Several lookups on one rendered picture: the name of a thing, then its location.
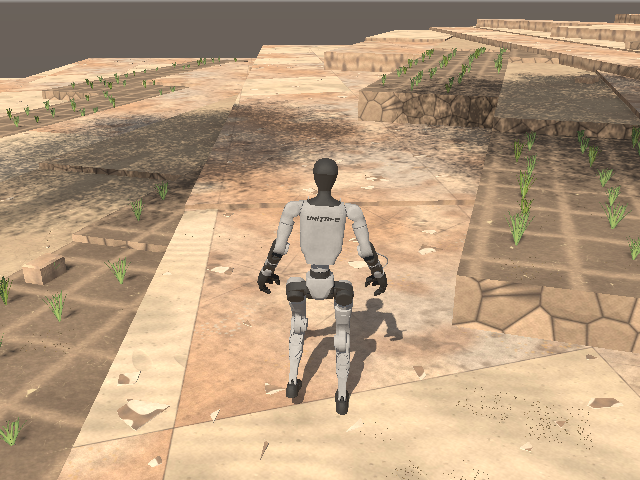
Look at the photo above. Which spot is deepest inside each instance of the left robot upper arm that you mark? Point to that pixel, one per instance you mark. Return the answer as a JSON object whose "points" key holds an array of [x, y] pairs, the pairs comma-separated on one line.
{"points": [[292, 209]]}

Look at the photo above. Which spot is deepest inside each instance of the left robot hand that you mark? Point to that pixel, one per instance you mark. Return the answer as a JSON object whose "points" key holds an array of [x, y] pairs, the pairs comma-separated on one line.
{"points": [[267, 279]]}

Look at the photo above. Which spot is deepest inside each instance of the left robot shin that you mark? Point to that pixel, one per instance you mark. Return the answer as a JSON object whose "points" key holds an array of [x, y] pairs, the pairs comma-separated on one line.
{"points": [[296, 342]]}

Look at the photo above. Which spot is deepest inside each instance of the robot right thigh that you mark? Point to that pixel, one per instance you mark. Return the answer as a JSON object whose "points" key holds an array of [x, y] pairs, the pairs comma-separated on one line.
{"points": [[343, 302]]}

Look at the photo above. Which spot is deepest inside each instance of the left robot forearm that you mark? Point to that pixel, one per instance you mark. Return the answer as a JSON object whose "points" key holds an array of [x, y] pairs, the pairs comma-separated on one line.
{"points": [[271, 261]]}

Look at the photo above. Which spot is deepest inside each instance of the right robot upper arm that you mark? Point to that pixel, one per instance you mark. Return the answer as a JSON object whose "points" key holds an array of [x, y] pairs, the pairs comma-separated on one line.
{"points": [[354, 213]]}

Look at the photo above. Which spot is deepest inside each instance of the right robot hand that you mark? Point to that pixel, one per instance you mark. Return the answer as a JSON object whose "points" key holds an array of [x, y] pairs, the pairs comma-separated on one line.
{"points": [[377, 281]]}

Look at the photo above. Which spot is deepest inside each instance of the right robot forearm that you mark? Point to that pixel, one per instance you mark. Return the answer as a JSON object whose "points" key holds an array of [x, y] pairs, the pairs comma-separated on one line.
{"points": [[374, 263]]}

